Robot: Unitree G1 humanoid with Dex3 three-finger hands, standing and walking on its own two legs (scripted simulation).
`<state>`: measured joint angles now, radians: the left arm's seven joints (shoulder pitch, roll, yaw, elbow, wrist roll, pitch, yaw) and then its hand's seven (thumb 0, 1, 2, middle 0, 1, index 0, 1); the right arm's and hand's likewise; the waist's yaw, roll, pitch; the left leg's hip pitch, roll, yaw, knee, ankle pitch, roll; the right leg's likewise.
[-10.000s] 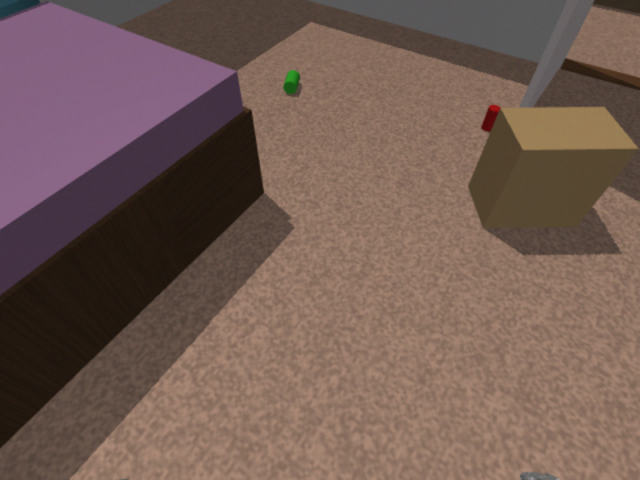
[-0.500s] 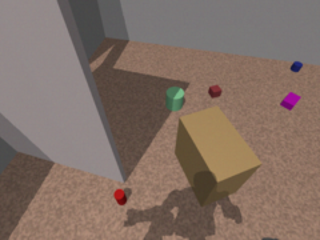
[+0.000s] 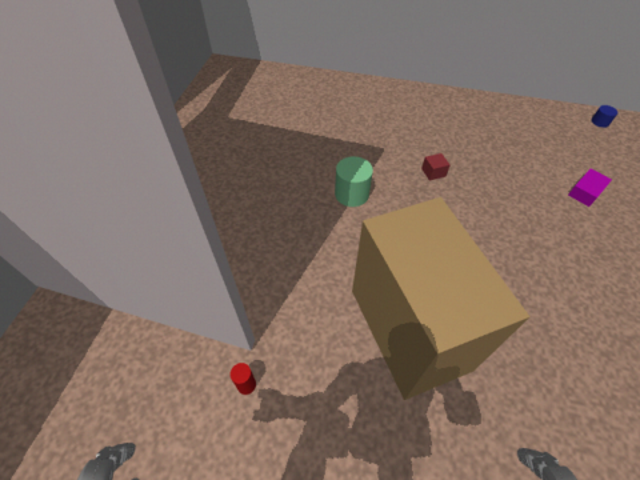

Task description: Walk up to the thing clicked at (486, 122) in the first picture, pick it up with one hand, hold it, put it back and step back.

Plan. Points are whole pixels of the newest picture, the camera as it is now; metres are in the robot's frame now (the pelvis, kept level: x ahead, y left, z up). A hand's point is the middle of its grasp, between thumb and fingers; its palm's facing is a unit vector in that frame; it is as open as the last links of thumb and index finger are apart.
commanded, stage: rise first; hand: left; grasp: from above
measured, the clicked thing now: (243, 379) +0.42 +0.23 -0.72
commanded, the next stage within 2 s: none
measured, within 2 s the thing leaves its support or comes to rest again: neither
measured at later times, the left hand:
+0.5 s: hand out of the picture +0.13 +0.26 -0.21, palm faces -0.12 -0.89 -0.44, open 13.7 cm
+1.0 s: hand (162, 474) +0.15 +0.28 -0.31, palm faces -0.35 -0.73 -0.59, open 14.1 cm
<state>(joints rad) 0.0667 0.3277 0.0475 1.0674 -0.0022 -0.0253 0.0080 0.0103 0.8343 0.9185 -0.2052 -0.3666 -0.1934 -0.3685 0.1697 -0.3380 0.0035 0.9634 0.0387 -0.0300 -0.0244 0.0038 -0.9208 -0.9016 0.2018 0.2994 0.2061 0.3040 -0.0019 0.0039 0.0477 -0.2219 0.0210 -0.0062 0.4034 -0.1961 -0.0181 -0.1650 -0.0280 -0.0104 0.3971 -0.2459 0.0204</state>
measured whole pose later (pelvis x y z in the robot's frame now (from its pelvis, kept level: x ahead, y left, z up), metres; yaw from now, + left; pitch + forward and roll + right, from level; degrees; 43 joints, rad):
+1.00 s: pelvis -0.03 +0.01 -0.16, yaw -1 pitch +26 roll -2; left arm 0.12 0.38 0.11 0.53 0.44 0.11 0.03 0.00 -0.51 0.97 -0.06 -1.08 -0.06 -1.07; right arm 0.15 -0.26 -0.03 0.55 0.00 -0.18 0.01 0.01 -0.87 -0.89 0.20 0.30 0.21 0.30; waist -0.03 0.01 -0.17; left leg -1.31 0.03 -0.05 1.46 -0.60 -0.02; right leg -1.23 -0.01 -0.01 1.44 -0.66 0.03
